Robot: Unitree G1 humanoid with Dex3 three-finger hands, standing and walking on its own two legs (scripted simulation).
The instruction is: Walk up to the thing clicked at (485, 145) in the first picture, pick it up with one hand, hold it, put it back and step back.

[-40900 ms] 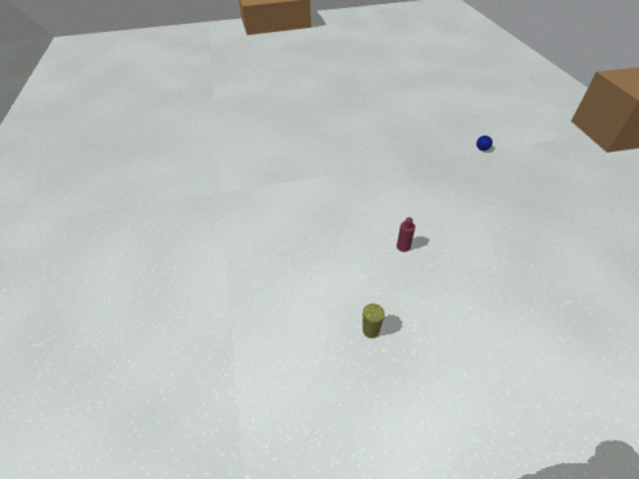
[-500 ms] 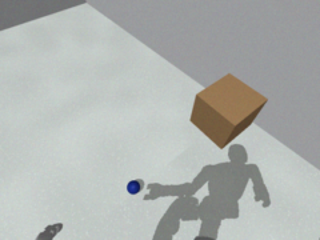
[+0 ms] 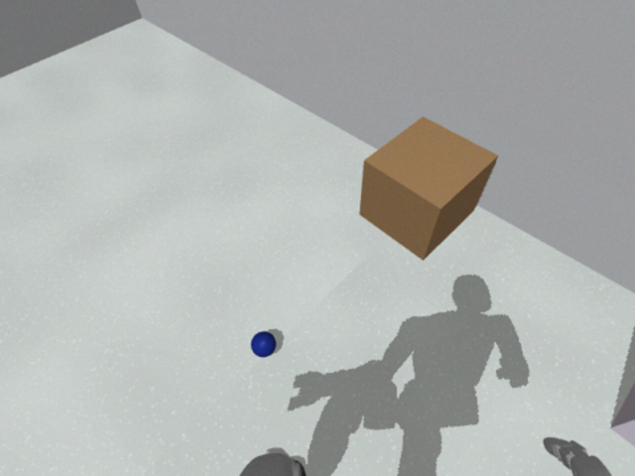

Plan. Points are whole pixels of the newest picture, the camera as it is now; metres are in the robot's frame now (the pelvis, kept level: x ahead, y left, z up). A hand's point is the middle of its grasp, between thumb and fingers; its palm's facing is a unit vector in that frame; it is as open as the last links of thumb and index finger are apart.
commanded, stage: step back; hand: left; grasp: from above
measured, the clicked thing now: (263, 344) +0.56 +0.20 -0.71
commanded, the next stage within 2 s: none
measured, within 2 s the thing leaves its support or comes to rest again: neither
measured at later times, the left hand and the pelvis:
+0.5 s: hand out of the picture -0.03 +0.27 -0.14, palm faces +0.07 -0.93 -0.36, open 7.4 cm; pelvis -0.14 +0.00 +0.01, yaw +4 degrees
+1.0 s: hand out of the picture -0.22 +0.25 -0.13, palm faces +0.07 -0.90 -0.43, open 7.4 cm; pelvis -0.31 -0.04 +0.00, yaw +6 degrees
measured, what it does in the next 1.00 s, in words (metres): walks backwards: left foot, then right foot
